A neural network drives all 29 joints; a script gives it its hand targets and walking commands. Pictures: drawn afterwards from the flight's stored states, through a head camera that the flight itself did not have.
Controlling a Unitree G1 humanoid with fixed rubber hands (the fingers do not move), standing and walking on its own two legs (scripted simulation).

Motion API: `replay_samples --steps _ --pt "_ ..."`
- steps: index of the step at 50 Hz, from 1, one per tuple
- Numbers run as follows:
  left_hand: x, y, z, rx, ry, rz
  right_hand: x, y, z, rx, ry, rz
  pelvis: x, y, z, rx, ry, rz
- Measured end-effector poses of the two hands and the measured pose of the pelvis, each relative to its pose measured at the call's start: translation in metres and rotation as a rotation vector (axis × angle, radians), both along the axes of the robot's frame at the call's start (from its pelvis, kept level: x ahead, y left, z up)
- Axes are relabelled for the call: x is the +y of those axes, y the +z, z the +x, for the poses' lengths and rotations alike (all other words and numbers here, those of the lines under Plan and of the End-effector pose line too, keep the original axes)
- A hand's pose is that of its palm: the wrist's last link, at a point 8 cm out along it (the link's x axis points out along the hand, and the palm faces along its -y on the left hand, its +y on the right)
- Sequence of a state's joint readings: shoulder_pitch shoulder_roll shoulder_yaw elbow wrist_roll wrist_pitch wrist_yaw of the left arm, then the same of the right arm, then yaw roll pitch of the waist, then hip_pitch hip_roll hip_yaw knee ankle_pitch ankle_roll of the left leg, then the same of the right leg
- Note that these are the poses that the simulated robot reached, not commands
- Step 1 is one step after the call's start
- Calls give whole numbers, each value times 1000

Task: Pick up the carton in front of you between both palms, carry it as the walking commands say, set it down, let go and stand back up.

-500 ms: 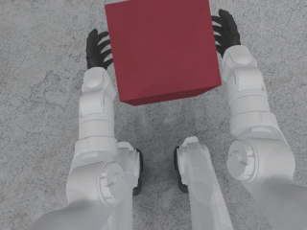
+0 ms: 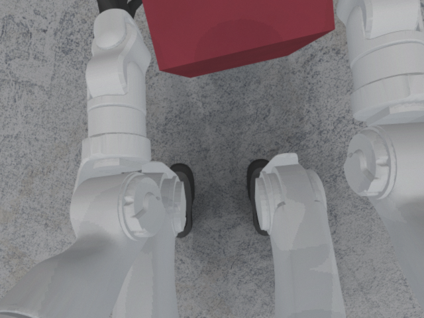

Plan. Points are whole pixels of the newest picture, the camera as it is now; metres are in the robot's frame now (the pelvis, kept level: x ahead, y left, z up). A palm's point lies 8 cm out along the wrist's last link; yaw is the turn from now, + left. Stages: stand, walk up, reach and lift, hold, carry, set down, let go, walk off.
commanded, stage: set down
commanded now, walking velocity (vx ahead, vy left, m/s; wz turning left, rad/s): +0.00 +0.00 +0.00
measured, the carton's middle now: out of the picture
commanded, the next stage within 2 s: none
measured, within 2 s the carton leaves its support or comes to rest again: rests again in 0.52 s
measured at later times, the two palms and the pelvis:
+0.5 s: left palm (125, 13) +0.55 +0.10 -0.21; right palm out of the picture +0.56 -0.21 -0.21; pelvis +0.00 +0.01 -0.05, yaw +0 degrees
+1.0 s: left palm (122, 15) +0.55 +0.10 -0.21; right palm out of the picture +0.55 -0.21 -0.22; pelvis -0.01 +0.01 -0.06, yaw +0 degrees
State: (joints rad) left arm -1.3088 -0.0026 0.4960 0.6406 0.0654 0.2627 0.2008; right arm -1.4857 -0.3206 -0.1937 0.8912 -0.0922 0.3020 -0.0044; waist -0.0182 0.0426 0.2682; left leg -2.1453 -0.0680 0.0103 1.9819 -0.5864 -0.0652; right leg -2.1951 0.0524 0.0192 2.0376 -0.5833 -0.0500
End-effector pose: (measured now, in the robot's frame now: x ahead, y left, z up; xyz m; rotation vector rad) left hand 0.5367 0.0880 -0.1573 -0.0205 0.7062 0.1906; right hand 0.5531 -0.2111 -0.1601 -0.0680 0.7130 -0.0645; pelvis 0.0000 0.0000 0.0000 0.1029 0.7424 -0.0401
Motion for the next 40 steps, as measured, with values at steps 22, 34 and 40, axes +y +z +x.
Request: replay_samples --steps 22,34,40 --pt "5 -45 12 48 -19 -11 2 -44 8 63 34 -29 13 -45 -2 -94 5 -16" --pt "13 -54 11 42 -42 -9 5 -54 2 51 66 19 13 -54 -12 -166 23 -29" --pt "14 -56 11 40 -51 -18 4 -56 3 49 86 40 11 -57 -13 -189 25 -25"
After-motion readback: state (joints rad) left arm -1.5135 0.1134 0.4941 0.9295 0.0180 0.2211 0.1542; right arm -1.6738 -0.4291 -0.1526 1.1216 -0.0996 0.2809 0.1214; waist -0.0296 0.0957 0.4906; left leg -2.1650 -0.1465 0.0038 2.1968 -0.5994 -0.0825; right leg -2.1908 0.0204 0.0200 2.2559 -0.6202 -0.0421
